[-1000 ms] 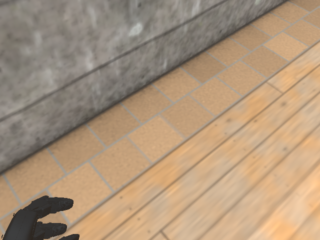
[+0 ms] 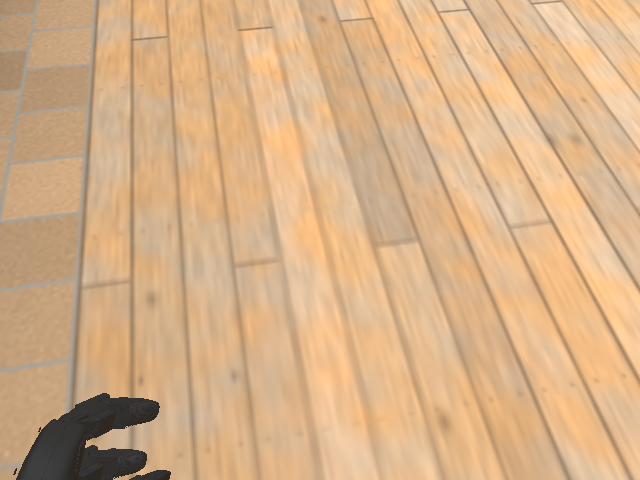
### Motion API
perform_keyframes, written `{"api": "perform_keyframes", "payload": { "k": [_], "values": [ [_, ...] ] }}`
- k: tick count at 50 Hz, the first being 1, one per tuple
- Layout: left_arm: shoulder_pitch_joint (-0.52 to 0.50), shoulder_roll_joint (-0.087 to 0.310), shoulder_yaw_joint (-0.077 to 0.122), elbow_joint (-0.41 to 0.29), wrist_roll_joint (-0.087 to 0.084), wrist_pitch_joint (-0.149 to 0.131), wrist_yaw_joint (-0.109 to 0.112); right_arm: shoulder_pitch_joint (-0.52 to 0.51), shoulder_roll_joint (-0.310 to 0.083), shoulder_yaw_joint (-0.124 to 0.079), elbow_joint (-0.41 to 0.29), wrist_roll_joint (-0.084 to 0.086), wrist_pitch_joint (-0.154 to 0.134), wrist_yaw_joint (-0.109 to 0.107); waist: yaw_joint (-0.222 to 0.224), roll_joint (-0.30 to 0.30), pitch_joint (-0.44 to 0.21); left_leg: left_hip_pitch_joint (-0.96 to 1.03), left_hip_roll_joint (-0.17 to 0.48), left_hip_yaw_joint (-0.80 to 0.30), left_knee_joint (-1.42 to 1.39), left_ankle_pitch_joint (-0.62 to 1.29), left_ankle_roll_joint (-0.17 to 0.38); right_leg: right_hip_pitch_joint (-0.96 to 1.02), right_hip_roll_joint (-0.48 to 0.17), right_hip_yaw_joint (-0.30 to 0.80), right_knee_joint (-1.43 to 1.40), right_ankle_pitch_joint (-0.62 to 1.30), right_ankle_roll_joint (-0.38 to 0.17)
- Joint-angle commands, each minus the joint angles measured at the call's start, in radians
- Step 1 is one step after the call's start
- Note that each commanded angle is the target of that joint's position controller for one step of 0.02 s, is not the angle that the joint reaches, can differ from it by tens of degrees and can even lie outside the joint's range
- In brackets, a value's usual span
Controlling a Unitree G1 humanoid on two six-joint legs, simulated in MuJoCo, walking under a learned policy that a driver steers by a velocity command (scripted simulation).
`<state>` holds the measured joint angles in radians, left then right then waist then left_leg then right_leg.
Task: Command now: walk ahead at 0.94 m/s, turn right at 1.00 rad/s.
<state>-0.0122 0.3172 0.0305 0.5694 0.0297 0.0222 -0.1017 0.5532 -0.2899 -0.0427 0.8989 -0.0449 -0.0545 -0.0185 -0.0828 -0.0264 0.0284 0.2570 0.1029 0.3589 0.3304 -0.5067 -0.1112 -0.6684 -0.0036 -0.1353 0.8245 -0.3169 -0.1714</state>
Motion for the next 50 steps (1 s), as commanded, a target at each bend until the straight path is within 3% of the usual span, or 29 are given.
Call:
{"api": "perform_keyframes", "payload": {
  "k": [1, 2, 3, 4, 5, 7, 9, 13, 17, 19, 20, 21, 22, 23, 24, 25, 27, 30, 34, 37, 39, 42, 43, 44, 45, 46, 47, 48, 50],
  "values": [
    [0.451, 0.15, 0.075, 0.077, -0.002, -0.027, 0.043, -0.118, -0.262, -0.052, -0.101, 0.013, -0.004, 0.0, 0.329, 0.148, -0.219, -0.448, 0.203, -0.078, 0.703, 1.398, 0.15, 0.795, 0.146, 0.031, -0.152, -0.047, -0.098],
    [0.371, 0.276, 0.118, 0.081, -0.027, -0.01, 0.066, -0.117, -0.13, -0.028, -0.168, 0.019, -0.014, 0.028, 0.213, -0.167, -0.256, -0.942, -0.014, -0.101, 1.086, 0.219, 0.084, 1.131, -0.103, 0.514, -0.32, -0.301, -0.162],
    [0.421, 0.344, 0.13, 0.034, -0.007, 0.003, 0.075, -0.215, -0.163, -0.023, -0.275, 0.019, -0.044, 0.036, 0.233, -0.09, -0.407, -1.104, -0.095, -0.313, 1.294, 0.087, 0.067, 1.204, -0.267, 0.964, -0.476, -0.331, -0.266],
    [0.464, 0.309, 0.124, 0.074, -0.001, 0.003, 0.09, -0.362, -0.176, -0.024, -0.305, 0.021, -0.061, 0.034, 0.266, 0.04, -0.304, -1.178, -0.043, -0.411, 1.264, 0.188, 0.084, 1.145, -0.242, 0.881, -0.515, -0.167, -0.231],
    [0.449, 0.274, 0.116, 0.111, -0.006, -0.011, 0.101, -0.331, -0.139, -0.009, -0.303, 0.027, -0.069, 0.027, 0.201, 0.057, -0.149, -1.151, 0.0, -0.402, 1.165, 0.199, 0.088, 0.96, -0.228, 0.791, -0.537, -0.019, -0.21],
    [0.336, 0.201, 0.087, 0.11, -0.006, -0.042, 0.115, -0.273, -0.127, -0.003, -0.27, -0.015, -0.041, 0.024, 0.083, 0.119, -0.025, -1.007, 0.052, -0.414, 1.019, 0.147, 0.079, 0.678, -0.104, 0.582, -0.54, 0.113, -0.158],
    [0.316, 0.147, 0.063, 0.107, -0.024, -0.067, 0.11, -0.228, -0.126, -0.003, -0.265, -0.034, 0.001, 0.031, 0.035, 0.051, 0.009, -0.95, 0.067, -0.41, 0.935, 0.085, 0.049, 0.526, -0.068, 0.549, -0.574, 0.161, -0.187],
    [0.334, 0.149, 0.062, 0.125, -0.019, -0.099, 0.097, -0.485, -0.082, 0.02, -0.365, -0.013, 0.013, 0.043, 0.071, 0.014, 0.125, -0.89, 0.03, -0.343, 0.601, 0.315, 0.024, 0.302, 0.019, 0.496, -0.667, 0.238, -0.156],
    [0.383, 0.185, 0.079, 0.159, -0.04, -0.109, 0.092, -0.56, -0.077, 0.027, -0.38, 0.013, 0.001, 0.052, 0.121, -0.019, 0.055, -0.677, -0.052, -0.341, 0.323, 0.603, 0.074, 0.389, -0.004, 0.511, -0.643, 0.574, -0.086],
    [0.38, 0.213, 0.086, 0.169, -0.042, -0.106, 0.1, -0.505, -0.114, 0.013, -0.363, 0.016, 0.0, 0.039, 0.095, -0.011, -0.008, -0.546, -0.1, -0.353, 0.239, 0.55, 0.096, 0.501, -0.006, 0.521, -0.527, 0.798, -0.04],
    [0.373, 0.243, 0.092, 0.172, -0.035, -0.105, 0.102, -0.399, -0.159, -0.006, -0.335, 0.02, -0.002, 0.027, 0.042, -0.009, -0.09, -0.417, -0.129, -0.36, 0.249, 0.467, 0.105, 0.542, -0.006, 0.525, -0.379, 0.939, -0.013],
    [0.325, 0.277, 0.098, 0.169, -0.025, -0.105, 0.097, -0.215, -0.202, -0.03, -0.296, 0.027, -0.003, 0.007, -0.077, -0.011, -0.18, -0.212, -0.122, -0.351, 0.256, 0.388, 0.108, 0.49, 0.004, 0.515, -0.147, 0.962, 0.009],
    [0.279, 0.224, 0.085, 0.16, -0.011, -0.117, 0.093, 0.003, -0.255, -0.055, -0.248, 0.017, -0.003, -0.018, -0.184, 0.01, -0.274, 0.034, -0.039, -0.406, 0.283, 0.238, 0.12, 0.349, 0.054, 0.471, 0.14, 0.823, 0.028],
    [0.295, 0.022, 0.035, 0.12, -0.017, -0.124, 0.098, 0.11, -0.308, -0.068, -0.222, -0.027, -0.011, -0.032, -0.155, 0.304, -0.353, 0.229, 0.258, -0.754, 0.189, -0.09, 0.155, 0.09, 0.161, 0.374, 0.525, -0.142, 0.032],
    [0.39, 0.048, 0.021, 0.073, -0.056, -0.118, 0.102, -0.038, -0.327, -0.076, -0.248, -0.034, -0.012, -0.014, -0.019, 0.487, -0.439, 0.204, 0.392, -1.269, -0.045, -0.239, 0.226, -0.063, 0.155, 0.308, 0.659, -0.154, 0.032],
    [0.313, 0.122, 0.03, 0.115, -0.021, -0.099, 0.106, -0.189, -0.206, -0.06, -0.28, -0.02, -0.008, -0.006, -0.014, 0.264, -0.265, 0.03, 0.323, -1.133, -0.078, -0.37, 0.231, -0.089, 0.057, 0.281, 0.643, -0.022, 0.027],
    [0.229, 0.123, 0.034, 0.119, 0.002, -0.071, 0.075, -0.234, -0.115, -0.037, -0.247, -0.014, -0.006, 0.003, 0.01, 0.07, -0.093, -0.201, 0.251, -0.827, -0.065, -0.076, 0.221, -0.059, -0.021, 0.239, 0.573, 0.051, 0.043],
    [0.161, 0.026, 0.008, 0.063, 0.006, -0.029, 0.038, -0.17, -0.066, -0.02, -0.149, 0.012, -0.036, 0.019, 0.057, 0.101, 0.02, -0.338, 0.22, -0.562, -0.12, 0.169, 0.19, -0.089, -0.087, 0.228, 0.537, 0.048, 0.057],
    [0.037, 0.01, -0.01, -0.018, 0.003, -0.019, 0.02, -0.209, -0.065, -0.016, -0.117, 0.018, -0.07, 0.032, 0.107, 0.111, 0.082, -0.427, 0.163, -0.268, -0.201, 0.474, 0.162, -0.092, -0.098, 0.187, 0.368, 0.219, 0.063],
    [-0.059, 0.009, -0.024, -0.037, 0.008, -0.031, 0.002, -0.159, -0.1, -0.019, -0.08, 0.015, -0.076, 0.026, 0.093, 0.049, 0.145, -0.433, 0.111, -0.131, -0.293, 0.642, 0.168, 0.022, -0.04, 0.067, 0.052, 0.313, 0.03],
    [-0.057, -0.006, -0.032, -0.021, 0.009, -0.042, 0.004, -0.116, -0.152, -0.023, -0.061, 0.016, -0.073, 0.023, 0.1, 0.065, 0.14, -0.365, 0.141, -0.098, -0.274, 0.995, 0.185, 0.127, 0.009, 0.016, -0.049, 0.319, -0.006],
    [0.151, 0.08, 0.002, 0.065, 0.016, -0.058, 0.037, -0.108, -0.247, -0.04, -0.052, 0.017, -0.032, 0.007, 0.226, 0.146, -0.031, -0.197, 0.177, -0.096, 0.079, 1.545, 0.197, 0.376, 0.129, -0.01, -0.109, 0.148, -0.045],
    [0.372, 0.116, 0.024, 0.139, 0.013, -0.06, 0.05, -0.143, -0.259, -0.041, -0.061, 0.015, -0.017, 0.0, 0.326, 0.162, -0.137, -0.248, 0.176, -0.105, 0.344, 1.546, 0.201, 0.608, 0.138, 0.029, -0.168, 0.132, -0.067],
    [0.514, 0.17, 0.055, 0.191, 0.017, -0.053, 0.07, -0.156, -0.249, -0.042, -0.069, 0.012, -0.012, -0.002, 0.378, 0.127, -0.207, -0.419, 0.124, -0.105, 0.687, 1.252, 0.188, 0.847, 0.091, 0.127, -0.224, 0.07, -0.073],
    [0.408, 0.261, 0.073, 0.183, 0.026, -0.046, 0.092, -0.07, -0.071, -0.009, -0.114, 0.007, -0.014, 0.024, 0.18, -0.161, -0.224, -0.786, -0.02, -0.149, 1.059, 0.03, 0.151, 1.042, -0.178, 0.514, -0.238, -0.038, -0.084],
    [0.425, 0.288, 0.085, 0.15, 0.012, -0.045, 0.093, -0.087, -0.114, -0.01, -0.181, 0.045, -0.024, 0.024, 0.191, -0.15, -0.414, -0.96, -0.093, -0.352, 1.241, 0.009, 0.156, 1.152, -0.303, 0.931, -0.425, -0.095, -0.18],
    [0.419, 0.242, 0.085, 0.176, 0.005, -0.053, 0.1, -0.212, -0.139, -0.014, -0.196, 0.048, -0.036, 0.019, 0.205, -0.024, -0.27, -1.041, -0.048, -0.402, 1.212, 0.14, 0.167, 1.052, -0.266, 0.838, -0.504, -0.027, -0.155],
    [0.395, 0.199, 0.077, 0.205, -0.003, -0.066, 0.106, -0.229, -0.116, -0.005, -0.192, 0.049, -0.041, 0.019, 0.16, 0.022, -0.11, -1.037, -0.016, -0.388, 1.128, 0.197, 0.168, 0.876, -0.243, 0.713, -0.531, 0.06, -0.144],
    [0.332, 0.116, 0.053, 0.218, 0.001, -0.094, 0.113, -0.213, -0.083, 0.005, -0.167, 0.019, -0.021, 0.028, 0.073, 0.086, -0.026, -0.913, 0.035, -0.406, 0.999, 0.221, 0.158, 0.635, -0.167, 0.548, -0.569, 0.165, -0.102]
  ]
}}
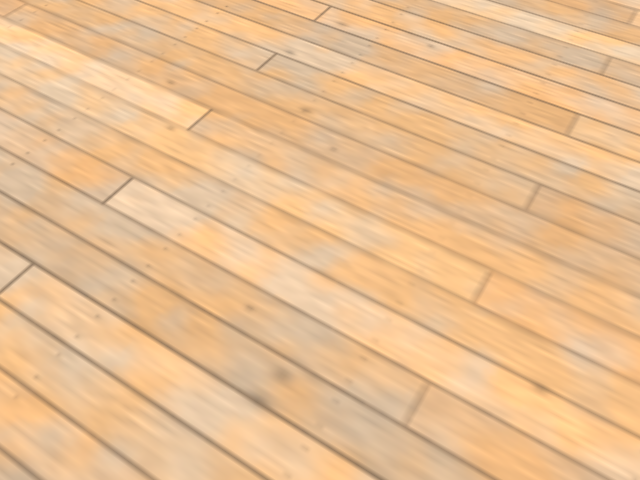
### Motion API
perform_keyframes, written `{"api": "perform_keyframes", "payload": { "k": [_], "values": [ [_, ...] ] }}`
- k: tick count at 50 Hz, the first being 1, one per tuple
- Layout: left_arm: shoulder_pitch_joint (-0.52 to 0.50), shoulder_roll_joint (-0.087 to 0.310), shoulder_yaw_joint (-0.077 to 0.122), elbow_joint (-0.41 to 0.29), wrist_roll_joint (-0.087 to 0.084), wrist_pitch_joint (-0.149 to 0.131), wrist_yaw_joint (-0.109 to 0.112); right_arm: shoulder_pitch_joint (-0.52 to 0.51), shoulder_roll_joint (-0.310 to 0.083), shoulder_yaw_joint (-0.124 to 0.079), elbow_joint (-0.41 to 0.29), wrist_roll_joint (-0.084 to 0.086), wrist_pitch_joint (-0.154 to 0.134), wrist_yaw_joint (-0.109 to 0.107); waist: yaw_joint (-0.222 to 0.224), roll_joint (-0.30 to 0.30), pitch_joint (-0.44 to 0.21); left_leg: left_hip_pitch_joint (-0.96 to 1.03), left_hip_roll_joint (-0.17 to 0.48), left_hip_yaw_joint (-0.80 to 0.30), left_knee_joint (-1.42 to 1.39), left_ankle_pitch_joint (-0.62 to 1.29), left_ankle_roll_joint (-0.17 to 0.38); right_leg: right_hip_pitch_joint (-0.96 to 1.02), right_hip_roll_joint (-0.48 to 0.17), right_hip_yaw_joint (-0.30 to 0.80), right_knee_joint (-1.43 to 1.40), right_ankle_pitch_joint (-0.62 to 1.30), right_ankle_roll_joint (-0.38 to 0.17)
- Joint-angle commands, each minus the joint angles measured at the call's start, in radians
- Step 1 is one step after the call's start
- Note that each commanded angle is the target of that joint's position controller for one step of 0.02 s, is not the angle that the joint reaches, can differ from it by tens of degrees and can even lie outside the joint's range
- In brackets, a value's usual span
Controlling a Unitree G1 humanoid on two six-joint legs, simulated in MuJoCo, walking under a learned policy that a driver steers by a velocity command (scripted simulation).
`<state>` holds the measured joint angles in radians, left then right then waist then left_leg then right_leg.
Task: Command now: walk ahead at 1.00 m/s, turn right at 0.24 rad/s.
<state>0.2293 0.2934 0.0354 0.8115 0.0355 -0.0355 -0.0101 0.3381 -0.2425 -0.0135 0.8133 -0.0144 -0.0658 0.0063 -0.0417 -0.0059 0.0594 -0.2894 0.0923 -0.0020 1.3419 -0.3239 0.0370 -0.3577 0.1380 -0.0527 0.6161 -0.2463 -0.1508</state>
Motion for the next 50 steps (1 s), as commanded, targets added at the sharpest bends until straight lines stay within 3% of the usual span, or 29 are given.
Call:
{"api": "perform_keyframes", "payload": {
  "k": [1, 4, 7, 9, 11, 13, 15, 16, 17, 18, 19, 20, 21, 23, 25, 26, 28, 30, 32, 34, 35, 36, 37, 38, 39, 41, 43, 46, 50],
  "values": [
    [0.098, 0.093, 0.032, -0.01, -0.013, -0.049, 0.02, 0.013, -0.116, -0.02, -0.073, -0.025, 0.006, 0.011, 0.008, 0.039, -0.038, -0.314, 0.064, -0.048, -0.062, 0.028, 0.001, 0.241, -0.28, 0.412, -0.373, 0.185, -0.117],
    [0.146, 0.082, 0.026, 0.024, -0.032, -0.075, 0.015, -0.129, -0.087, -0.01, -0.12, -0.036, 0.026, 0.035, 0.022, 0.007, 0.033, -0.391, 0.082, 0.004, -0.233, 0.058, -0.032, 0.186, -0.235, 0.315, -0.481, 0.21, -0.118],
    [0.175, 0.079, 0.023, 0.042, -0.037, -0.089, 0.001, -0.3, -0.066, 0.009, -0.18, -0.022, 0.014, 0.047, 0.053, 0.011, 0.091, -0.33, 0.046, 0.072, -0.531, 0.318, -0.021, 0.129, -0.165, 0.181, -0.536, 0.428, -0.078],
    [0.224, 0.104, 0.024, 0.066, -0.049, -0.104, 0.002, -0.357, -0.059, 0.017, -0.196, -0.006, 0.005, 0.055, 0.079, -0.001, 0.081, -0.192, 0.001, 0.108, -0.687, 0.505, 0.012, 0.139, -0.2, 0.176, -0.616, 0.547, -0.052],
    [0.249, 0.136, 0.028, 0.092, -0.047, -0.105, 0.008, -0.363, -0.091, 0.009, -0.19, -0.003, 0.004, 0.048, 0.075, 0.009, 0.057, -0.166, -0.05, 0.127, -0.762, 0.534, 0.044, 0.296, -0.223, 0.141, -0.597, 0.779, -0.027],
    [0.257, 0.192, 0.038, 0.104, -0.026, -0.094, 0.02, -0.298, -0.137, -0.007, -0.175, -0.011, 0.003, 0.035, 0.03, -0.05, -0.033, -0.078, -0.125, 0.137, -0.773, 0.404, 0.067, 0.44, -0.262, 0.128, -0.429, 1.155, 0.002],
    [0.213, 0.228, 0.048, 0.108, 0.007, -0.064, 0.034, 0.015, -0.208, -0.042, -0.083, -0.008, 0.007, 0.003, -0.133, -0.077, -0.193, 0.229, -0.166, 0.116, -0.755, 0.242, 0.094, 0.418, -0.281, 0.117, -0.025, 1.265, 0.014],
    [0.16, 0.212, 0.044, 0.101, 0.019, -0.057, 0.038, 0.224, -0.254, -0.066, -0.027, -0.017, 0.014, -0.02, -0.241, -0.064, -0.259, 0.451, -0.088, 0.05, -0.736, 0.12, 0.124, 0.261, -0.241, 0.09, 0.295, 1.099, 0.016],
    [0.286, 0.038, 0.005, 0.058, -0.025, -0.065, 0.021, 0.268, -0.371, -0.103, -0.018, -0.054, 0.013, -0.03, -0.127, 0.265, -0.377, 0.744, 0.235, -0.458, -0.766, -0.11, 0.288, -0.141, -0.059, 0.064, 0.858, 0.213, 0.07],
    [0.264, 0.089, 0.008, 0.056, -0.031, -0.089, 0.017, 0.224, -0.294, -0.092, -0.021, -0.024, 0.016, -0.004, -0.125, 0.231, -0.478, 0.766, 0.286, -0.862, -1.0, -0.204, 0.316, -0.29, 0.016, 0.198, 0.978, -0.168, 0.039],
    [0.153, 0.094, 0.006, 0.022, -0.035, -0.09, 0.022, 0.092, -0.249, -0.088, -0.025, -0.021, 0.008, 0.003, -0.071, 0.139, -0.257, 0.612, 0.258, -0.71, -1.04, -0.207, 0.294, -0.39, -0.082, 0.201, 0.955, -0.073, 0.026],
    [0.084, 0.099, -0.001, 0.008, -0.022, -0.09, 0.017, 0.049, -0.175, -0.073, -0.018, -0.017, 0.001, 0.008, -0.051, 0.0, -0.159, 0.452, 0.234, -0.577, -1.063, -0.125, 0.273, -0.374, -0.131, 0.182, 0.885, -0.026, 0.024],
    [0.048, 0.074, -0.006, 0.0, -0.013, -0.082, 0.008, 0.033, -0.133, -0.062, -0.001, -0.025, -0.006, 0.008, -0.018, -0.044, -0.079, 0.31, 0.19, -0.472, -1.086, -0.066, 0.244, -0.343, -0.16, 0.181, 0.821, -0.027, 0.023],
    [0.047, 0.028, -0.02, -0.024, 0.013, -0.05, -0.009, 0.03, -0.086, -0.038, 0.039, -0.017, -0.021, 0.006, 0.061, -0.005, 0.011, 0.089, 0.133, -0.353, -1.139, 0.104, 0.221, -0.264, -0.192, 0.161, 0.728, -0.052, 0.053],
    [-0.014, 0.001, -0.032, -0.069, 0.023, -0.041, -0.012, 0.065, -0.108, -0.038, 0.071, 0.009, -0.046, 0.011, 0.088, 0.013, 0.077, 0.016, 0.108, -0.249, -1.166, 0.558, 0.228, -0.277, -0.215, 0.109, 0.56, -0.057, 0.105],
    [-0.063, -0.006, -0.039, -0.096, 0.022, -0.047, -0.013, 0.069, -0.119, -0.039, 0.077, 0.01, -0.054, 0.014, 0.088, 0.011, 0.089, -0.022, 0.069, -0.18, -1.173, 0.75, 0.216, -0.246, -0.206, 0.074, 0.429, 0.003, 0.126],
    [-0.127, -0.031, -0.059, -0.119, 0.008, -0.062, -0.027, 0.024, -0.148, -0.052, 0.068, 0.018, -0.052, 0.014, 0.084, 0.052, 0.052, -0.101, -0.048, -0.046, -1.136, 0.85, 0.161, -0.048, -0.152, 0.017, 0.095, 0.206, 0.148],
    [-0.139, -0.011, -0.052, -0.113, -0.01, -0.06, -0.024, 0.056, -0.2, -0.075, 0.064, 0.026, -0.048, 0.021, 0.057, 0.081, -0.027, -0.07, -0.054, -0.078, -1.095, 0.776, 0.12, 0.099, -0.086, 0.007, -0.021, 0.409, 0.153],
    [-0.121, 0.043, -0.033, -0.108, -0.006, -0.054, -0.001, 0.073, -0.214, -0.087, 0.057, 0.034, -0.034, 0.016, 0.059, 0.081, -0.066, 0.0, -0.045, -0.134, -1.003, 0.726, 0.073, 0.171, -0.075, 0.043, -0.089, 0.439, 0.147],
    [0.028, 0.097, -0.008, -0.059, 0.012, -0.06, 0.023, 0.037, -0.218, -0.095, 0.029, 0.038, -0.014, -0.001, 0.131, 0.072, -0.132, 0.026, -0.085, -0.158, -0.752, 0.696, 0.016, 0.318, -0.107, 0.089, -0.148, 0.459, 0.135],
    [0.118, 0.14, 0.004, -0.045, 0.028, -0.073, 0.031, 0.033, -0.189, -0.092, 0.006, 0.041, -0.008, -0.01, 0.167, 0.044, -0.181, -0.023, -0.132, -0.153, -0.538, 0.492, -0.006, 0.415, -0.215, 0.145, -0.156, 0.633, 0.123],
    [0.182, 0.203, 0.012, -0.065, 0.049, -0.082, 0.031, 0.145, -0.061, -0.069, -0.028, 0.048, 0.004, -0.021, 0.117, -0.177, -0.349, -0.164, -0.226, -0.067, -0.159, -0.311, -0.025, 0.617, -0.551, 0.373, -0.026, 1.235, 0.055],
    [0.166, 0.187, 0.017, -0.091, 0.013, -0.07, 0.013, 0.313, -0.085, -0.07, -0.033, 0.082, 0.031, -0.048, 0.068, -0.252, -0.57, -0.231, -0.214, -0.083, 0.069, -0.413, -0.016, 0.724, -0.719, 0.552, -0.009, 1.359, -0.061],
    [0.057, 0.123, 0.012, -0.13, -0.013, -0.059, 0.016, 0.281, -0.136, -0.08, -0.01, 0.042, 0.053, -0.054, 0.056, -0.143, -0.538, -0.246, -0.154, -0.078, 0.079, -0.274, -0.018, 0.598, -0.635, 0.506, -0.075, 1.097, -0.064],
    [-0.009, 0.043, -0.008, -0.138, -0.021, -0.053, 0.024, 0.185, -0.151, -0.087, -0.024, 0.017, 0.067, -0.042, 0.052, -0.097, -0.399, -0.28, -0.123, -0.056, 0.026, -0.199, -0.036, 0.472, -0.552, 0.386, -0.122, 0.906, -0.041],
    [-0.024, 0.024, -0.014, -0.116, -0.017, -0.039, 0.047, 0.101, -0.133, -0.092, -0.048, -0.008, 0.095, -0.011, 0.034, -0.127, -0.235, -0.28, -0.08, -0.046, -0.031, -0.148, -0.069, 0.298, -0.471, 0.244, -0.199, 0.797, -0.02],
    [-0.022, 0.049, -0.001, -0.106, -0.017, -0.035, 0.055, 0.093, -0.094, -0.086, -0.07, -0.006, 0.126, 0.002, 0.009, -0.147, -0.207, -0.243, -0.073, -0.026, -0.044, -0.13, -0.084, 0.205, -0.475, 0.178, -0.244, 0.743, -0.048],
    [-0.051, 0.053, 0.007, -0.117, -0.007, -0.032, 0.052, 0.011, -0.089, -0.084, -0.122, -0.008, 0.151, 0.008, -0.005, -0.123, -0.18, -0.251, -0.043, -0.008, -0.131, -0.067, -0.075, 0.137, -0.492, 0.095, -0.293, 0.6, -0.064],
    [-0.093, 0.074, 0.022, -0.138, 0.002, -0.019, 0.043, -0.09, -0.091, -0.074, -0.186, 0.0, 0.169, 0.038, -0.01, -0.151, -0.153, -0.111, -0.017, 0.04, -0.393, 0.07, -0.044, 0.028, -0.472, -0.052, -0.31, 0.289, -0.007]
  ]
}}
Over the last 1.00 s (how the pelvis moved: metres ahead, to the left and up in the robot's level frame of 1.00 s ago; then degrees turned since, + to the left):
0.83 -0.38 0.02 -49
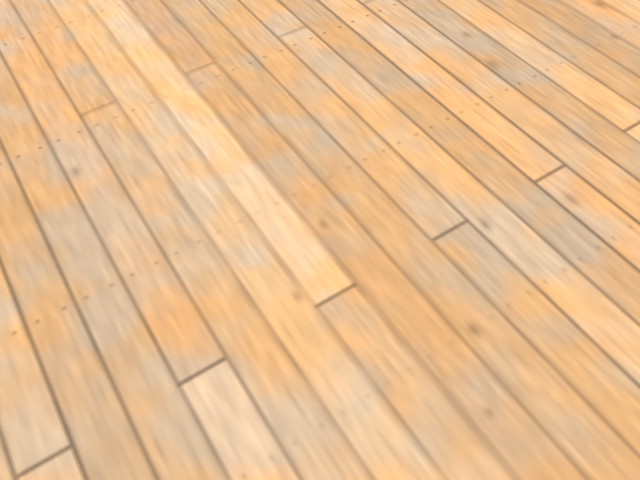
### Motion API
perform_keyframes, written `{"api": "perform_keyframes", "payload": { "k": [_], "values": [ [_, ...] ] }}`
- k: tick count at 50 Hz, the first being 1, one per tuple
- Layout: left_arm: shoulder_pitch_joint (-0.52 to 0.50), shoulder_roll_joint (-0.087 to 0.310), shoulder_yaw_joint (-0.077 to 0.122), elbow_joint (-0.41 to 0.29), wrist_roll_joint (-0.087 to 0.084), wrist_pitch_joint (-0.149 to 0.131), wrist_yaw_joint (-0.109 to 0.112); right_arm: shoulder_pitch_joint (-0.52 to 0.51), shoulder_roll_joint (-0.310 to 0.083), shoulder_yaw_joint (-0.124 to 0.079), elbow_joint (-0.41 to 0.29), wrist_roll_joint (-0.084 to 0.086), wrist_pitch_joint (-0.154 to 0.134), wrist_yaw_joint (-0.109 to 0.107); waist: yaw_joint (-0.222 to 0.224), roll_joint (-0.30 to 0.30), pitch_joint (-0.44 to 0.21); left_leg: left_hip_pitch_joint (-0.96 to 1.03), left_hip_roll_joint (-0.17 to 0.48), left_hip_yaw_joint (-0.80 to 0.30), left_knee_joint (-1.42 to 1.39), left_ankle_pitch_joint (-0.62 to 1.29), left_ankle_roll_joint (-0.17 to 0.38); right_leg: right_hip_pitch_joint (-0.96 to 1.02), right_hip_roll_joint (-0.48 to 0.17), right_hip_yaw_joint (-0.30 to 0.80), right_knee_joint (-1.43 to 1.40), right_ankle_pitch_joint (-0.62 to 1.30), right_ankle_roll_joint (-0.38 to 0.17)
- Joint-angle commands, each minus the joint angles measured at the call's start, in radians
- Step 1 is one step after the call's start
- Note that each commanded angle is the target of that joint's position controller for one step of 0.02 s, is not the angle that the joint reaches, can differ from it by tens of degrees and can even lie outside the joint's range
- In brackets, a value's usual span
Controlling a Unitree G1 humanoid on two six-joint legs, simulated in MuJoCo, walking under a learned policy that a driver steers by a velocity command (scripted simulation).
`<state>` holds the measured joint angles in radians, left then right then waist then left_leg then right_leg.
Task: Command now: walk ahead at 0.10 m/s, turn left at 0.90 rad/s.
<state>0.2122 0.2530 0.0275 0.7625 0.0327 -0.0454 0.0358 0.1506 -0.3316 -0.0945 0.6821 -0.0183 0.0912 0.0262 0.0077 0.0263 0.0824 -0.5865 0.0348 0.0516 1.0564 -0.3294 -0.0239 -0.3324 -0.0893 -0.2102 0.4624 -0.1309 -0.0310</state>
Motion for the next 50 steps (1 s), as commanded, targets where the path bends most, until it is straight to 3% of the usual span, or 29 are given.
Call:
{"api": "perform_keyframes", "payload": {
  "k": [1, 4, 6, 7, 8, 9, 10, 11, 12, 14, 17, 20, 24, 25, 26, 27, 28, 29, 30, 31, 33, 35, 38, 43, 47, 50],
  "values": [
    [-0.074, 0.129, 0.037, -0.092, 0.005, -0.005, -0.007, 0.073, -0.01, 0.007, -0.066, 0.008, 0.015, 0.023, -0.052, -0.189, -0.17, 0.222, 0.03, 0.01, -0.159, 0.072, 0.023, -0.009, -0.249, 0.083, -0.149, 0.111, -0.113],
    [-0.018, 0.168, 0.059, -0.091, 0.0, 0.018, -0.024, 0.004, -0.035, 0.0, -0.104, 0.013, 0.017, 0.03, -0.012, -0.188, -0.151, 0.263, 0.008, 0.063, -0.283, -0.013, 0.04, 0.039, -0.293, 0.062, -0.099, -0.014, -0.083],
    [0.002, 0.185, 0.071, -0.089, -0.008, 0.04, -0.032, 0.026, -0.043, -0.007, -0.106, 0.011, 0.004, 0.03, -0.025, -0.139, -0.142, 0.345, -0.017, 0.074, -0.432, -0.005, 0.064, 0.034, -0.278, 0.021, 0.014, -0.126, -0.027],
    [0.053, 0.172, 0.075, -0.074, -0.004, 0.055, -0.038, 0.098, -0.073, -0.017, -0.077, 0.0, -0.011, 0.021, -0.042, -0.011, -0.14, 0.428, -0.005, -0.018, -0.558, 0.046, 0.085, -0.022, -0.225, -0.02, 0.178, -0.233, 0.03],
    [0.102, 0.106, 0.063, -0.088, -0.003, 0.072, -0.046, 0.123, -0.191, -0.037, -0.083, -0.005, -0.029, -0.001, -0.019, 0.309, -0.078, 0.457, 0.24, -0.398, -0.707, 0.297, 0.148, -0.238, -0.096, -0.092, 0.498, -0.542, 0.111],
    [-0.022, 0.112, 0.052, -0.175, 0.008, 0.092, -0.034, 0.151, -0.291, -0.07, -0.116, -0.008, -0.035, -0.012, -0.08, 0.301, -0.09, 0.416, 0.341, -0.642, -0.75, 0.457, 0.302, -0.39, 0.039, 0.122, 0.649, -0.582, 0.137],
    [-0.064, 0.129, 0.054, -0.177, 0.005, 0.097, -0.026, 0.162, -0.25, -0.065, -0.101, -0.007, -0.033, -0.018, -0.081, 0.168, -0.1, 0.433, 0.297, -0.544, -0.746, 0.366, 0.309, -0.404, 0.013, 0.207, 0.702, -0.491, 0.13],
    [-0.048, 0.122, 0.054, -0.17, -0.011, 0.088, -0.021, 0.092, -0.214, -0.053, -0.11, -0.005, -0.028, -0.027, -0.039, 0.158, -0.074, 0.385, 0.233, -0.461, -0.746, 0.291, 0.28, -0.381, 0.011, 0.23, 0.672, -0.38, 0.117],
    [-0.036, 0.124, 0.055, -0.153, -0.013, 0.075, -0.017, 0.017, -0.181, -0.044, -0.126, -0.004, -0.023, -0.03, -0.007, 0.136, -0.074, 0.367, 0.165, -0.4, -0.741, 0.258, 0.247, -0.348, 0.01, 0.24, 0.64, -0.287, 0.11],
    [-0.004, 0.138, 0.061, -0.129, 0.008, 0.07, -0.018, -0.026, -0.128, -0.029, -0.147, 0.008, -0.024, -0.03, 0.005, 0.12, -0.132, 0.365, 0.115, -0.356, -0.703, 0.388, 0.242, -0.285, 0.039, 0.233, 0.652, -0.228, 0.101],
    [-0.028, 0.105, 0.048, -0.139, -0.007, 0.075, -0.023, 0.039, -0.141, -0.037, -0.131, 0.006, -0.031, -0.019, -0.019, 0.055, -0.166, 0.41, 0.109, -0.408, -0.677, 0.417, 0.254, -0.267, 0.069, 0.253, 0.543, -0.251, 0.096],
    [-0.067, 0.097, 0.037, -0.157, -0.012, 0.075, -0.021, 0.069, -0.156, -0.046, -0.128, 0.0, -0.027, -0.014, -0.048, 0.081, -0.164, 0.422, 0.108, -0.499, -0.672, 0.324, 0.265, -0.241, 0.101, 0.277, 0.419, -0.258, 0.082],
    [-0.059, 0.111, 0.034, -0.16, -0.023, 0.064, -0.017, 0.045, -0.168, -0.054, -0.13, -0.004, -0.025, 0.001, -0.041, 0.11, -0.165, 0.366, 0.076, -0.593, -0.659, 0.335, 0.237, -0.098, 0.157, 0.289, 0.256, -0.266, 0.054],
    [-0.023, 0.118, 0.033, -0.153, -0.022, 0.058, -0.019, 0.038, -0.17, -0.057, -0.132, -0.002, -0.026, 0.007, -0.027, 0.1, -0.204, 0.327, 0.056, -0.62, -0.675, 0.116, 0.23, -0.006, 0.166, 0.29, 0.198, -0.28, 0.043],
    [0.03, 0.118, 0.035, -0.137, -0.024, 0.054, -0.018, -0.01, -0.166, -0.057, -0.145, -0.002, -0.025, 0.012, 0.017, 0.091, -0.198, 0.205, 0.019, -0.631, -0.692, -0.171, 0.205, 0.142, 0.169, 0.291, 0.093, -0.275, 0.028],
    [0.117, 0.14, 0.045, -0.116, -0.025, 0.051, -0.01, -0.068, -0.146, -0.051, -0.162, 0.008, -0.027, 0.012, 0.092, 0.042, -0.161, -0.006, -0.051, -0.581, -0.662, -0.382, 0.144, 0.349, 0.129, 0.319, -0.082, -0.292, 0.002],
    [0.184, 0.246, 0.071, -0.113, -0.02, 0.047, 0.004, -0.028, -0.05, -0.028, -0.168, 0.016, -0.035, 0.001, 0.102, -0.169, -0.172, -0.163, -0.165, -0.384, -0.367, -0.44, 0.077, 0.492, -0.134, 0.549, -0.22, -0.545, -0.031],
    [0.092, 0.35, 0.095, -0.135, 0.01, 0.043, 0.003, -0.067, -0.04, -0.016, -0.197, 0.0, -0.042, -0.005, 0.076, -0.324, -0.081, -0.309, -0.243, -0.214, -0.124, -0.205, 0.047, 0.362, -0.33, 0.897, -0.376, -0.74, -0.094],
    [0.014, 0.273, 0.08, -0.147, 0.012, 0.041, 0.001, -0.09, -0.134, -0.035, -0.184, -0.03, -0.048, -0.003, 0.03, -0.154, -0.037, -0.27, -0.114, -0.225, -0.015, -0.061, 0.043, 0.255, -0.305, 0.803, -0.339, -0.714, -0.091],
    [-0.026, 0.216, 0.062, -0.154, 0.005, 0.036, -0.002, -0.059, -0.136, -0.039, -0.168, -0.024, -0.051, 0.016, 0.001, -0.156, -0.052, -0.236, -0.111, -0.204, 0.041, 0.01, 0.039, 0.219, -0.245, 0.701, -0.324, -0.649, -0.075],
    [-0.055, 0.181, 0.05, -0.159, -0.01, 0.024, -0.007, 0.024, -0.117, -0.031, -0.133, -0.025, -0.045, 0.051, -0.03, -0.177, -0.072, -0.216, -0.088, -0.149, 0.184, 0.087, 0.022, 0.214, -0.162, 0.503, -0.321, -0.525, -0.044],
    [-0.012, 0.185, 0.053, -0.148, -0.008, 0.008, -0.015, 0.022, -0.101, -0.019, -0.135, -0.018, -0.039, 0.067, -0.016, -0.166, -0.063, -0.241, -0.056, -0.117, 0.251, 0.131, 0.014, 0.211, -0.148, 0.407, -0.328, -0.494, -0.038],
    [0.081, 0.199, 0.062, -0.121, -0.003, -0.015, -0.023, -0.048, -0.086, -0.006, -0.155, -0.016, -0.037, 0.071, 0.028, -0.13, -0.035, -0.316, -0.023, -0.108, 0.241, 0.184, -0.003, 0.267, -0.179, 0.335, -0.332, -0.463, -0.045],
    [0.184, 0.211, 0.07, -0.071, 0.002, -0.038, -0.023, -0.152, -0.081, 0.001, -0.172, -0.019, -0.043, 0.083, 0.078, -0.142, 0.019, -0.393, 0.027, -0.093, 0.116, 0.195, 0.002, 0.377, -0.234, 0.222, -0.356, -0.409, -0.058],
    [0.234, 0.2, 0.068, -0.019, 0.015, -0.049, -0.022, -0.225, -0.056, 0.022, -0.189, -0.018, -0.062, 0.096, 0.087, -0.129, 0.089, -0.371, 0.055, -0.072, -0.047, 0.159, 0.057, 0.404, -0.262, 0.128, -0.412, -0.353, -0.071],
    [0.271, 0.191, 0.062, 0.034, 0.018, -0.046, -0.023, -0.272, -0.029, 0.044, -0.191, -0.02, -0.079, 0.095, 0.091, -0.116, 0.129, -0.264, 0.04, 0.007, -0.215, 0.085, 0.121, 0.414, -0.256, 0.028, -0.437, -0.155, -0.082]
  ]
}}
Over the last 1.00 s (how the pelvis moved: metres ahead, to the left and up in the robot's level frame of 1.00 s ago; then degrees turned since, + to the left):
0.76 -0.01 0.02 22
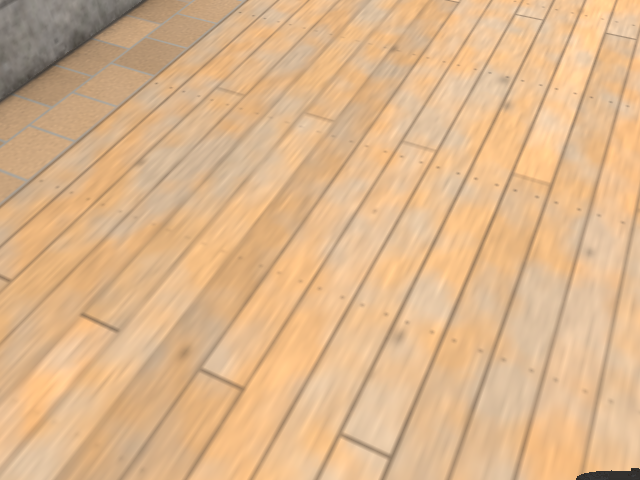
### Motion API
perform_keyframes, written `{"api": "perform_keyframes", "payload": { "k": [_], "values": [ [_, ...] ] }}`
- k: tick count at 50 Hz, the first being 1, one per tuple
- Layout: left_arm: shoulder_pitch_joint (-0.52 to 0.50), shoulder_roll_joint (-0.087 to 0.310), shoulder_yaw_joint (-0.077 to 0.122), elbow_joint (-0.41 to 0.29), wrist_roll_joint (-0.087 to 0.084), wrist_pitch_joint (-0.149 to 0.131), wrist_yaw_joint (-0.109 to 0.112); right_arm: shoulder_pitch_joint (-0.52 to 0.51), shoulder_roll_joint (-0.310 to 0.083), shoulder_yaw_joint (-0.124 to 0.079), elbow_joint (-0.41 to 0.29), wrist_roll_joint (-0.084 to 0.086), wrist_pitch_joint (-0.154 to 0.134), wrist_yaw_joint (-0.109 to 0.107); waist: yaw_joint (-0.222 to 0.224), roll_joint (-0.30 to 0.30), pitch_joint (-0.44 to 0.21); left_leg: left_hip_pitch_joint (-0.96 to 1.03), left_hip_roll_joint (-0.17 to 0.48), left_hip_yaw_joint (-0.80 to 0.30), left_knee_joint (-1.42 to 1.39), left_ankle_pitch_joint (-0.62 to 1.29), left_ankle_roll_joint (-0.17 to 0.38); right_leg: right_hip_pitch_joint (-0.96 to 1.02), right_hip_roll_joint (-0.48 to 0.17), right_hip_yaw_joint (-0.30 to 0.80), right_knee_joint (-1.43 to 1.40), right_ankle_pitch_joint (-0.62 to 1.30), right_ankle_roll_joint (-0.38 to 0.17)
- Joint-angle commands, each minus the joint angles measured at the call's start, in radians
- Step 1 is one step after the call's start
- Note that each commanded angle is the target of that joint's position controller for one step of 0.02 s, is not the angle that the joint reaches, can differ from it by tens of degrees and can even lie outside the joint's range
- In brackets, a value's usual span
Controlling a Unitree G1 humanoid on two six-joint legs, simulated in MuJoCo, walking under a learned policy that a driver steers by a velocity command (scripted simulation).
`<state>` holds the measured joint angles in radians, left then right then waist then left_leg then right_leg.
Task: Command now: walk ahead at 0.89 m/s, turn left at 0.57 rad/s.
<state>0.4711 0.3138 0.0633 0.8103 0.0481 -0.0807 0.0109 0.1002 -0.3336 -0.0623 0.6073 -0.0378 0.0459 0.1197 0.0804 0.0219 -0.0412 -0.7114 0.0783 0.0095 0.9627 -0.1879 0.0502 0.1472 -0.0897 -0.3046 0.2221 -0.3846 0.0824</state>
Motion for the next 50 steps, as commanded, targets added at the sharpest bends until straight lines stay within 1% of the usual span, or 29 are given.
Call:
{"api": "perform_keyframes", "payload": {
  "k": [1, 3, 4, 5, 6, 7, 8, 9, 12, 17, 21, 23, 26, 27, 28, 29, 30, 31, 32, 33, 35, 38, 41, 44, 46, 47, 48, 49, 50],
  "values": [
    [0.014, 0.138, 0.026, 0.005, -0.001, -0.006, 0.002, -0.215, -0.022, 0.018, -0.112, -0.004, -0.037, -0.004, 0.004, -0.117, 0.248, -0.061, -0.028, 0.09, -0.177, -0.11, 0.074, -0.065, -0.25, 0.082, -0.17, 0.295, -0.195],
    [0.009, 0.188, 0.029, 0.034, -0.012, 0.003, 0.0, -0.062, -0.046, 0.006, -0.065, -0.005, -0.043, -0.032, -0.093, -0.143, 0.116, 0.25, -0.161, 0.179, -0.218, -0.216, 0.128, -0.075, -0.246, 0.02, 0.085, 1.056, -0.2],
    [-0.017, 0.217, 0.03, 0.037, -0.028, 0.008, -0.001, 0.151, -0.069, -0.011, -0.004, -0.005, -0.052, -0.046, -0.214, -0.142, 0.003, 0.544, -0.214, 0.172, -0.288, -0.173, 0.148, -0.174, -0.241, 0.005, 0.344, 1.267, -0.204],
    [-0.059, 0.209, 0.021, 0.017, -0.039, 0.005, -0.004, 0.379, -0.126, -0.041, 0.072, -0.014, -0.062, -0.061, -0.341, -0.083, -0.124, 0.925, -0.157, 0.038, -0.361, -0.137, 0.148, -0.43, -0.19, 0.01, 0.673, 1.043, -0.189],
    [-0.041, 0.013, -0.024, -0.063, -0.045, 0.0, -0.038, 0.39, -0.279, -0.069, 0.079, -0.021, -0.071, -0.086, -0.252, 0.284, -0.246, 1.227, 0.216, -0.501, -0.503, -0.568, 0.163, -0.859, -0.011, 0.102, 1.083, -0.107, -0.143],
    [-0.16, 0.083, -0.006, -0.093, -0.058, -0.014, -0.034, 0.465, -0.297, -0.071, 0.057, -0.007, -0.083, -0.103, -0.329, 0.152, -0.374, 1.161, 0.311, -0.773, -0.664, -0.54, 0.132, -0.882, 0.095, 0.435, 1.254, -0.139, -0.171],
    [-0.24, 0.105, 0.007, -0.108, -0.073, -0.015, -0.027, 0.417, -0.254, -0.061, 0.11, -0.022, -0.091, -0.114, -0.283, 0.025, -0.169, 1.035, 0.284, -0.59, -0.655, -0.33, 0.096, -0.976, 0.067, 0.461, 1.264, 0.016, -0.188],
    [-0.188, 0.07, -0.004, -0.086, -0.068, -0.018, -0.027, 0.356, -0.192, -0.044, 0.125, -0.021, -0.101, -0.119, -0.199, 0.002, -0.035, 0.864, 0.267, -0.461, -0.648, -0.167, 0.089, -0.947, 0.01, 0.419, 1.183, 0.099, -0.187],
    [-0.049, 0.027, -0.007, 0.01, -0.034, 0.036, -0.054, 0.206, -0.038, 0.007, 0.114, 0.004, -0.127, -0.112, -0.07, 0.078, 0.044, 0.605, 0.155, -0.199, -0.733, -0.032, 0.019, -0.778, -0.056, 0.392, 1.074, 0.203, -0.156],
    [-0.233, -0.02, -0.016, -0.03, -0.053, 0.067, -0.076, 0.238, 0.002, 0.017, 0.177, 0.018, -0.17, -0.102, -0.062, 0.061, 0.184, 0.572, 0.054, 0.119, -0.852, 0.404, -0.064, -0.885, -0.005, 0.299, 0.933, 0.378, -0.156],
    [-0.363, -0.021, -0.037, -0.081, -0.049, 0.054, -0.09, 0.274, -0.001, 0.031, 0.214, 0.023, -0.168, -0.127, -0.058, 0.027, 0.192, 0.669, 0.031, 0.258, -0.852, 0.796, -0.087, -0.843, 0.061, 0.139, 0.676, 0.472, -0.205],
    [-0.346, 0.003, -0.04, -0.085, -0.046, 0.059, -0.093, 0.273, -0.059, 0.022, 0.217, 0.022, -0.171, -0.155, -0.02, 0.054, 0.134, 0.72, 0.068, 0.275, -0.763, 1.172, -0.099, -0.682, 0.124, 0.078, 0.561, 0.493, -0.233],
    [0.034, 0.124, 0.006, 0.019, -0.039, 0.085, -0.075, 0.154, -0.158, -0.009, 0.179, 0.007, -0.14, -0.192, 0.196, 0.107, -0.051, 0.71, 0.13, 0.242, -0.295, 1.497, -0.104, -0.271, 0.202, 0.101, 0.556, 0.359, -0.289],
    [0.278, 0.181, 0.04, 0.088, -0.04, 0.087, -0.06, 0.046, -0.18, -0.021, 0.149, 0.005, -0.123, -0.19, 0.325, 0.061, -0.108, 0.559, 0.107, 0.214, 0.114, 1.327, -0.092, -0.045, 0.155, 0.217, 0.482, 0.318, -0.368],
    [0.286, 0.188, 0.064, 0.112, -0.089, 0.089, -0.042, -0.062, -0.113, -0.013, 0.14, 0.013, -0.117, -0.164, 0.348, -0.19, -0.049, 0.328, -0.143, 0.217, 0.634, 0.209, -0.077, 0.064, 0.108, 0.313, 0.289, 0.364, -0.42],
    [0.113, 0.22, 0.055, 0.095, -0.062, 0.085, -0.038, 0.02, 0.056, 0.041, 0.058, -0.017, -0.143, -0.146, 0.085, -0.279, 0.037, -0.027, -0.187, 0.063, 0.88, -0.291, -0.084, 0.059, 0.07, 0.557, 0.465, 0.604, -0.472],
    [0.027, 0.242, 0.059, 0.037, -0.039, 0.083, -0.025, 0.14, 0.055, 0.059, -0.026, 0.014, -0.162, -0.132, 0.006, -0.283, -0.186, -0.196, -0.17, -0.146, 0.905, -0.328, -0.096, 0.226, -0.129, 1.031, 0.212, 0.146, -0.656],
    [-0.013, 0.148, 0.047, 0.01, -0.026, 0.081, -0.011, 0.113, -0.011, 0.064, -0.009, -0.01, -0.187, -0.122, -0.011, -0.055, -0.058, -0.224, -0.108, -0.167, 0.737, -0.246, -0.055, 0.065, -0.163, 1.176, -0.016, -0.168, -0.596],
    [-0.063, 0.099, 0.034, 0.014, -0.019, 0.072, -0.006, 0.069, -0.052, 0.053, -0.004, -0.016, -0.186, -0.116, -0.065, 0.082, 0.054, -0.166, -0.055, -0.168, 0.603, -0.183, -0.057, -0.123, -0.141, 1.109, -0.05, -0.227, -0.537],
    [-0.09, 0.108, 0.032, 0.016, -0.023, 0.056, -0.006, 0.052, -0.039, 0.059, 0.005, -0.04, -0.168, -0.119, -0.101, 0.123, 0.118, -0.108, -0.034, -0.149, 0.529, -0.188, -0.067, -0.265, -0.088, 1.017, -0.052, -0.142, -0.498],
    [-0.112, 0.12, 0.027, 0.008, -0.033, 0.017, -0.004, 0.037, -0.032, 0.072, -0.003, -0.051, -0.116, -0.118, -0.14, 0.132, 0.181, 0.028, 0.023, -0.12, 0.329, -0.169, -0.108, -0.521, -0.006, 0.872, -0.078, -0.052, -0.469],
    [-0.116, 0.148, 0.044, -0.008, -0.037, -0.01, -0.012, -0.112, 0.0, 0.092, -0.064, -0.017, -0.107, -0.105, -0.087, 0.062, 0.18, 0.215, 0.042, -0.052, -0.047, 0.043, -0.14, -0.667, 0.098, 0.698, -0.096, 0.162, -0.427],
    [-0.074, 0.158, 0.059, -0.007, -0.054, -0.01, -0.033, -0.196, 0.029, 0.101, -0.095, 0.021, -0.109, -0.103, -0.002, -0.017, 0.119, 0.318, -0.013, -0.015, -0.3, 0.271, -0.124, -0.548, 0.122, 0.668, -0.05, 0.335, -0.351],
    [-0.049, 0.171, 0.072, -0.011, -0.048, -0.001, -0.03, -0.183, -0.018, 0.082, -0.098, 0.019, -0.121, -0.112, 0.012, -0.071, 0.063, 0.359, -0.056, -0.037, -0.446, 0.231, -0.104, -0.353, 0.09, 0.709, 0.075, 0.496, -0.301],
    [-0.082, 0.213, 0.081, -0.022, -0.037, -0.001, -0.03, 0.004, -0.099, 0.043, -0.047, 0.019, -0.134, -0.131, -0.091, -0.061, -0.068, 0.569, -0.103, -0.035, -0.474, 0.07, -0.08, -0.289, 0.102, 0.7, 0.329, 0.712, -0.257],
    [-0.141, 0.218, 0.081, -0.036, -0.039, -0.008, -0.033, 0.212, -0.147, 0.018, 0.001, 0.01, -0.142, -0.144, -0.217, -0.043, -0.169, 0.806, -0.055, -0.056, -0.441, 0.0, -0.061, -0.394, 0.143, 0.661, 0.576, 0.679, -0.233],
    [-0.18, 0.094, 0.046, -0.077, -0.04, -0.022, -0.027, 0.455, -0.224, -0.014, 0.038, -0.019, -0.147, -0.164, -0.299, 0.091, -0.306, 1.043, 0.18, -0.291, -0.456, -0.382, -0.038, -0.566, 0.189, 0.58, 0.919, 0.298, -0.233],
    [-0.074, -0.032, 0.004, -0.155, -0.088, -0.023, -0.032, 0.36, -0.307, -0.03, 0.026, -0.043, -0.138, -0.159, -0.151, 0.448, -0.398, 1.165, 0.433, -0.916, -0.723, -0.65, 0.068, -0.864, 0.26, 0.465, 1.166, -0.135, -0.196],
    [-0.117, 0.049, 0.0, -0.121, -0.06, 0.004, -0.019, 0.222, -0.213, -0.031, 0.003, -0.035, -0.126, -0.152, -0.14, 0.274, -0.25, 1.032, 0.395, -0.926, -0.753, -0.818, 0.102, -0.995, 0.15, 0.424, 1.247, -0.019, -0.208]
  ]
}}
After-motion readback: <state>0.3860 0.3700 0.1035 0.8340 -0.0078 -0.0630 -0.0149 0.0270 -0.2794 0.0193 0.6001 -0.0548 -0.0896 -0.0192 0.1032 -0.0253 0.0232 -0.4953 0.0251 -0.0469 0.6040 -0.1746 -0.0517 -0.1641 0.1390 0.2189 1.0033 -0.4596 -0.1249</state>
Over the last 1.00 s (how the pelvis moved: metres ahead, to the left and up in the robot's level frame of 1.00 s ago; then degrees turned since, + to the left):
0.13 0.13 -0.01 55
